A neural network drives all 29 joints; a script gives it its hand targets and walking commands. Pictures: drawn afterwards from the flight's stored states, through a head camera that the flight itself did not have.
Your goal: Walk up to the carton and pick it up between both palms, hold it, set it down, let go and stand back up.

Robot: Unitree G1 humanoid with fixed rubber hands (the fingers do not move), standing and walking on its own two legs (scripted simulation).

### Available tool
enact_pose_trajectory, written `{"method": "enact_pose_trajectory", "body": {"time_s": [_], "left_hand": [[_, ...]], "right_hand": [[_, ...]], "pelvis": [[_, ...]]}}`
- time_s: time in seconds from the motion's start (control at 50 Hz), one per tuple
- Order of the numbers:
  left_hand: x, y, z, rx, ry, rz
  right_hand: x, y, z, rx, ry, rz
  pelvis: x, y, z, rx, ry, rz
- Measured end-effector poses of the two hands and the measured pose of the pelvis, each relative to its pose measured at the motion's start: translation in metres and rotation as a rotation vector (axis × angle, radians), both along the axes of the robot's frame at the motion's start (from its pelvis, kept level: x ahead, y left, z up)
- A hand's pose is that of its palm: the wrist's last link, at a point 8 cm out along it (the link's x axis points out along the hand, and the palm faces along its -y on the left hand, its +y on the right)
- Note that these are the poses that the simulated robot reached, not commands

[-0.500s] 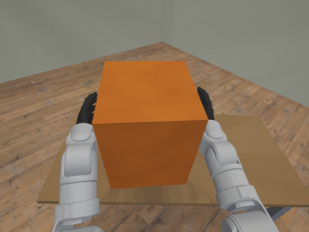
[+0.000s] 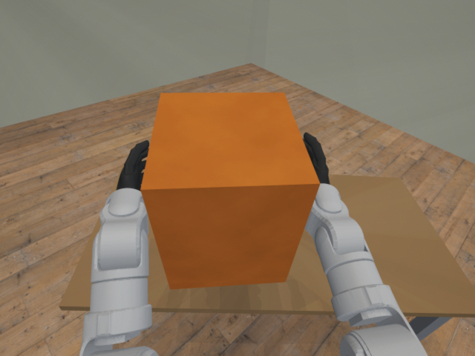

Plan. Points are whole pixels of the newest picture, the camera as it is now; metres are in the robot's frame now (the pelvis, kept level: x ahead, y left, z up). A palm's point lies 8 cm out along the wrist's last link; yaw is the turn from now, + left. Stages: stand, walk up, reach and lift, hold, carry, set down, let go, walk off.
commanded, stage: hold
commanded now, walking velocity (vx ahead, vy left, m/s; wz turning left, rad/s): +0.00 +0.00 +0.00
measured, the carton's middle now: (226, 192) +0.36 +0.01 +0.14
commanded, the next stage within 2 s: none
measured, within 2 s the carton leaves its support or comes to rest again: neither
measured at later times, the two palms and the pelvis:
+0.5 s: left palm (135, 189) +0.34 +0.16 +0.16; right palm (317, 182) +0.35 -0.14 +0.17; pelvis +0.00 +0.00 +0.00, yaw +0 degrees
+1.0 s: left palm (132, 189) +0.35 +0.16 +0.16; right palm (314, 181) +0.35 -0.13 +0.17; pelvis +0.00 +0.00 +0.00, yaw +0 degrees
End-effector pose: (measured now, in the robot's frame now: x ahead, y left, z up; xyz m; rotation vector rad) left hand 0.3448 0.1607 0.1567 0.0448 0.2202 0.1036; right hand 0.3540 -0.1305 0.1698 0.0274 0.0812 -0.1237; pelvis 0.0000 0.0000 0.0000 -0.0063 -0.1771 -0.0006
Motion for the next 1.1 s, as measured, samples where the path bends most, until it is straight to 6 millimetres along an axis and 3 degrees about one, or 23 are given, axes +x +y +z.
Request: {"method": "enact_pose_trajectory", "body": {"time_s": [1.1], "left_hand": [[0.0003,0.0006,0.0004,-0.002,0.004,-0.004]], "right_hand": [[-0.0010,0.0007,-0.0004,0.009,0.002,-0.005]], "pelvis": [[-0.0014,0.0032,0.0000,-0.001,0.005,-0.003]]}}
